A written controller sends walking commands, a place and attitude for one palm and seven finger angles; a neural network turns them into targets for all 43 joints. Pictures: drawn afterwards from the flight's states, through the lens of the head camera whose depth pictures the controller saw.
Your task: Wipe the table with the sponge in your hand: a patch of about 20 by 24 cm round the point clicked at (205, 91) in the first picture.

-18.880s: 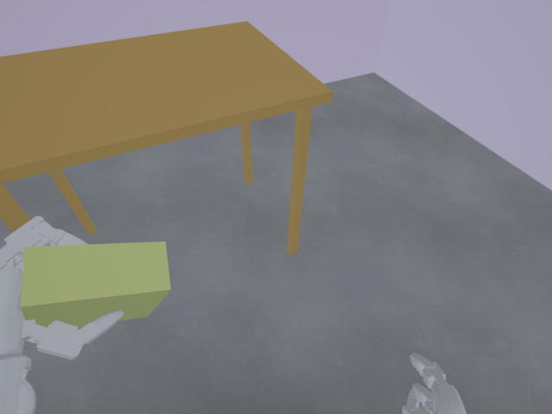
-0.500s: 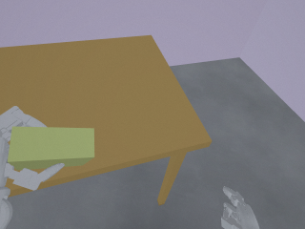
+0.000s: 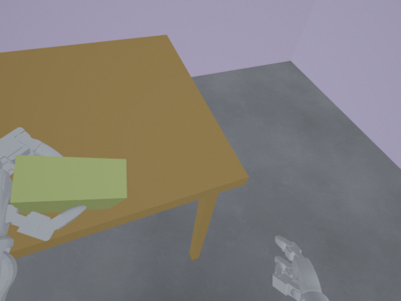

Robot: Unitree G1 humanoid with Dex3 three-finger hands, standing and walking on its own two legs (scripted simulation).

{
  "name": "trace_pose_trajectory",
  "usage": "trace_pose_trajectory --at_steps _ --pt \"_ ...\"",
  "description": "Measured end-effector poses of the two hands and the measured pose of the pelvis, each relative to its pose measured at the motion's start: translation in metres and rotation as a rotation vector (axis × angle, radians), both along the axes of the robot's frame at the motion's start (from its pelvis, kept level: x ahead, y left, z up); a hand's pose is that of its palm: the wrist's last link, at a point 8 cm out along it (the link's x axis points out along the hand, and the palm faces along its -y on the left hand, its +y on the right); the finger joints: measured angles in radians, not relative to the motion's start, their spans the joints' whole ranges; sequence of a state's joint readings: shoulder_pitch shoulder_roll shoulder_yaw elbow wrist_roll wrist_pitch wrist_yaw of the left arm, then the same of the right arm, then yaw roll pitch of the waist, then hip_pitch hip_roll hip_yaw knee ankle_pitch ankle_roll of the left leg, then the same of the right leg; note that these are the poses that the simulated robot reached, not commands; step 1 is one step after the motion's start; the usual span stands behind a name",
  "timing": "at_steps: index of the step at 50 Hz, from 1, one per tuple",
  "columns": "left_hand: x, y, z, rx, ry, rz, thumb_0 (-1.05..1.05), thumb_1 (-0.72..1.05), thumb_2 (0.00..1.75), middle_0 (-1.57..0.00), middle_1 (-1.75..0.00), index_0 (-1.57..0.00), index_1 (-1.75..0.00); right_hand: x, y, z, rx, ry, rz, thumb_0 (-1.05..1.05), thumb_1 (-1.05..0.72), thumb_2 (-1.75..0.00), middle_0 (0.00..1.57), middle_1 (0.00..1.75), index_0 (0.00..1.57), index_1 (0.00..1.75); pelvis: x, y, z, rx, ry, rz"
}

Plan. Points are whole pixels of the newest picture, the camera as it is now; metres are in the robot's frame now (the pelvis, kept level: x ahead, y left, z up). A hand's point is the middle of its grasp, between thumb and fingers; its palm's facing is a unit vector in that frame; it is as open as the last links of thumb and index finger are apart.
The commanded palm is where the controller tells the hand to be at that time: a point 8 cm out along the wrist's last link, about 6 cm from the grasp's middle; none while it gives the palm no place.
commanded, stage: come to a stop and stand still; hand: left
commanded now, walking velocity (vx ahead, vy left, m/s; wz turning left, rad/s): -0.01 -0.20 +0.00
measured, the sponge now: (88, 187) +0.24 +0.21 +0.14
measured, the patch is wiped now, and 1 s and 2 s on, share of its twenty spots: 0.00 0.00 0.00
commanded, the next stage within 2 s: look again from close up in 1.44 s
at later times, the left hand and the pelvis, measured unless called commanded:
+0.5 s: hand (46, 231) +0.17 +0.23 +0.14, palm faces +0.39 -0.84 -0.37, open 9.9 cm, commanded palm +0.13 +0.27 +0.18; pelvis -0.03 -0.02 +0.00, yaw +1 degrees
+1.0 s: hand (15, 216) +0.18 +0.28 +0.15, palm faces +0.38 -0.85 -0.37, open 9.9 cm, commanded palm +0.13 +0.31 +0.18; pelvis -0.03 +0.03 +0.00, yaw -1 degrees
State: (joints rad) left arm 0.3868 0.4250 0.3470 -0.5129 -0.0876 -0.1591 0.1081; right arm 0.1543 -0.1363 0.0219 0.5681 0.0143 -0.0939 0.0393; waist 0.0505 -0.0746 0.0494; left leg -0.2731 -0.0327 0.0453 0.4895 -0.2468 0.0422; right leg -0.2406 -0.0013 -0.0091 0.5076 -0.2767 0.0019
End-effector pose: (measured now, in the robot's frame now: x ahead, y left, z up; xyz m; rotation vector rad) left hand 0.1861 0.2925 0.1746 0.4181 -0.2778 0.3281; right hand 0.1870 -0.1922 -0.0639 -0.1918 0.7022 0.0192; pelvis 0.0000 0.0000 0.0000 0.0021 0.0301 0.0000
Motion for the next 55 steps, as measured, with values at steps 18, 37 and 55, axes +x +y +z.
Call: trace_pose_trajectory --at_steps 18,37,55 --pt "-0.046 -0.039 -0.002 0.053 0.144 0.033 -0.01 -0.47 1.02 -0.76 -1.35 -0.76 -1.35 -0.053 -0.107 -0.011 -0.110 0.038 -0.189 0.01 -0.90 -0.90 0.20 0.30 0.19 0.29 -0.019 -0.031 -0.002 -0.027 -0.044 0.006" --pt "-0.054 0.006 0.005 0.031 0.047 0.019 -0.01 -0.47 1.02 -0.76 -1.35 -0.76 -1.35 -0.048 0.001 0.007 -0.027 -0.060 -0.055 0.01 -0.90 -0.90 0.20 0.30 0.20 0.30 -0.041 0.016 0.004 -0.030 -0.075 -0.012" --pt "-0.033 0.017 0.000 0.020 0.052 0.011 -0.01 -0.47 1.02 -0.76 -1.35 -0.76 -1.35 -0.047 0.001 0.001 -0.073 -0.006 -0.067 0.01 -0.90 -0.90 0.20 0.30 0.20 0.30 -0.028 0.031 0.004 -0.028 -0.066 -0.018"
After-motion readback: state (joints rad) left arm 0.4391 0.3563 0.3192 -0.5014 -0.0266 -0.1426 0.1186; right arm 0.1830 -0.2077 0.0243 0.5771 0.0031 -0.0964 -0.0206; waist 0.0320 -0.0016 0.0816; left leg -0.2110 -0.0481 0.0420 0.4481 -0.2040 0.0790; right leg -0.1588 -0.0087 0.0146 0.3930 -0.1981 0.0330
